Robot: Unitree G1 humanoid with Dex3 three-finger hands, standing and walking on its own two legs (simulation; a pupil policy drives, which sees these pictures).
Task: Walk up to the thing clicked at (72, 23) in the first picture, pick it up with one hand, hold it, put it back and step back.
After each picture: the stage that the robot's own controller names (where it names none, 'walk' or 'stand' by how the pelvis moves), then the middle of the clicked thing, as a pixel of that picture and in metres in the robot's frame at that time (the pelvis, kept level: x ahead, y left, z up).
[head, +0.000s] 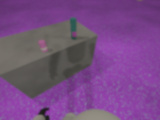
stand; (73, 29) +0.94 +0.25 +0.02
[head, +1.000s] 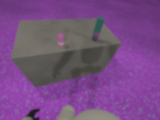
rise first; (97, 30) +0.87 +0.00 +0.04
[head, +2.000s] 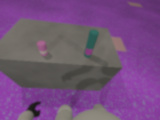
sink last; (90, 45) +0.59 +0.04 +0.05
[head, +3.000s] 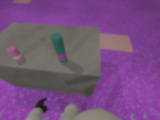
stand; (60, 50) +0.47 +0.26 +0.06
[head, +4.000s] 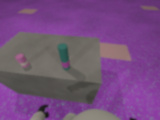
stand; (64, 58) +0.47 +0.24 +0.02
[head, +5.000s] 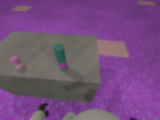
stand; (61, 59) +0.44 +0.25 +0.02
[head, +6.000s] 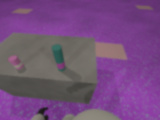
stand; (59, 59) +0.45 +0.27 +0.01
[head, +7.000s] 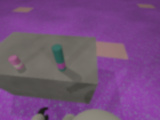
stand; (59, 59) +0.44 +0.26 +0.01
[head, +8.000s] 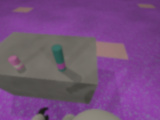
stand; (59, 59) +0.44 +0.26 +0.01
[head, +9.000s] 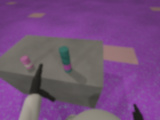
rise first; (66, 60) +0.45 +0.25 +0.02
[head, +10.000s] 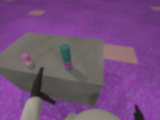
go down; (66, 58) +0.46 +0.24 +0.02
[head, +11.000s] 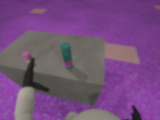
go down; (67, 57) +0.46 +0.24 +0.02
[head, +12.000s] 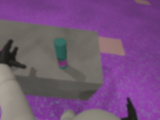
go down; (61, 55) +0.43 +0.21 +0.05
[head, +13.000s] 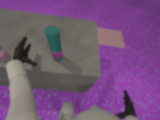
close in; (55, 46) +0.46 +0.23 +0.08
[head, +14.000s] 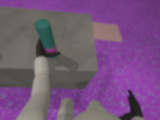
close; (48, 42) +0.47 +0.24 +0.10
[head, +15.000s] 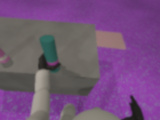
lift; (51, 56) +0.39 +0.24 +0.09
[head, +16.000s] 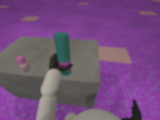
lift; (63, 56) +0.33 +0.17 +0.21
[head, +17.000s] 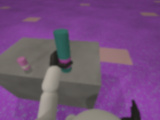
hold; (64, 53) +0.34 +0.17 +0.22
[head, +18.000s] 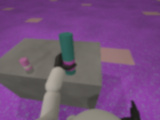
hold; (68, 56) +0.34 +0.15 +0.20
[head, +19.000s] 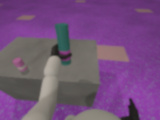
crouch; (64, 46) +0.41 +0.18 +0.21
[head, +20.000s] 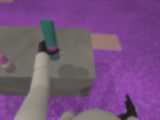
lower; (51, 42) +0.48 +0.24 +0.14
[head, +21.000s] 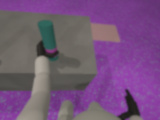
lower; (50, 43) +0.47 +0.23 +0.09
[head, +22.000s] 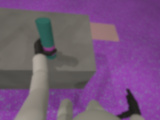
lower; (48, 41) +0.48 +0.24 +0.10
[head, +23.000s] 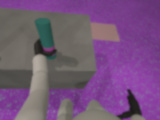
lower; (47, 42) +0.48 +0.24 +0.10
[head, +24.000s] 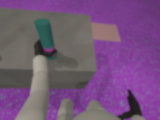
lower; (47, 42) +0.47 +0.25 +0.10
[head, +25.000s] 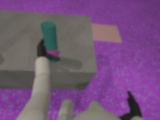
withdraw; (51, 45) +0.46 +0.23 +0.10
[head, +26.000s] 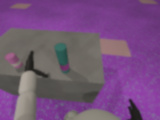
sink last; (63, 60) +0.41 +0.21 +0.06
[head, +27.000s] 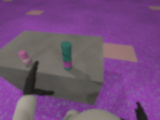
stand; (67, 57) +0.45 +0.23 +0.06
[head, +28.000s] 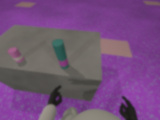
stand; (61, 56) +0.43 +0.24 +0.07
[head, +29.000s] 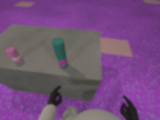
stand; (61, 55) +0.43 +0.23 +0.08
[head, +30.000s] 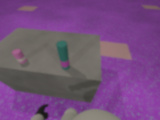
stand; (64, 57) +0.44 +0.23 +0.05
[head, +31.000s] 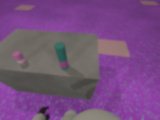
walk; (62, 57) +0.45 +0.24 +0.02
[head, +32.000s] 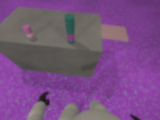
walk; (70, 30) +0.68 +0.22 +0.04
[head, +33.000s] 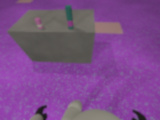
stand; (69, 18) +1.00 +0.35 +0.04
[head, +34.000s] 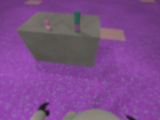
stand; (77, 22) +1.03 +0.25 +0.02
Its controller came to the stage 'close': yes
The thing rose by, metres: 0.22
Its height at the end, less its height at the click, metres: +0.00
